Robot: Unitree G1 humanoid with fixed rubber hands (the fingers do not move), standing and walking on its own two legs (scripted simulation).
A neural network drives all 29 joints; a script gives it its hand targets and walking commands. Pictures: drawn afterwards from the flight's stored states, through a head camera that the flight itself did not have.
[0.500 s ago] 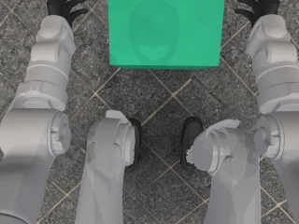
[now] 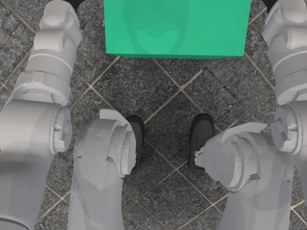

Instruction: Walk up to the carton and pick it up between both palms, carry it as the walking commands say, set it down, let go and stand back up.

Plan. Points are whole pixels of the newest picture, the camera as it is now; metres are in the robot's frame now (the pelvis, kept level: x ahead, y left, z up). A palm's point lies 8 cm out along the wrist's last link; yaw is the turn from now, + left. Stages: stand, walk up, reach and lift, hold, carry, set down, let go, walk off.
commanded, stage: reach and lift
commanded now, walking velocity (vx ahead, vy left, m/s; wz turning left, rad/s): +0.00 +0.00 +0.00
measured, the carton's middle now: (172, 18) +0.52 +0.01 -0.24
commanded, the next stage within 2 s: none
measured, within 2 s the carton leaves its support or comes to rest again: leaves its support in 1.44 s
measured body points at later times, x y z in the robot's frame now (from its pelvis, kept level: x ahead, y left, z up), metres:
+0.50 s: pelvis +0.00 +0.00 +0.01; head +0.37 +0.00 +0.25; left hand +0.53 +0.19 -0.18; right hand +0.56 -0.16 -0.18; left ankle +0.11 +0.10 -0.32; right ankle +0.13 -0.12 -0.32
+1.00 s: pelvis -0.01 -0.01 +0.01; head +0.37 +0.00 +0.25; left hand +0.54 +0.18 -0.18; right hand +0.56 -0.16 -0.18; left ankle +0.11 +0.10 -0.32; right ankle +0.13 -0.12 -0.32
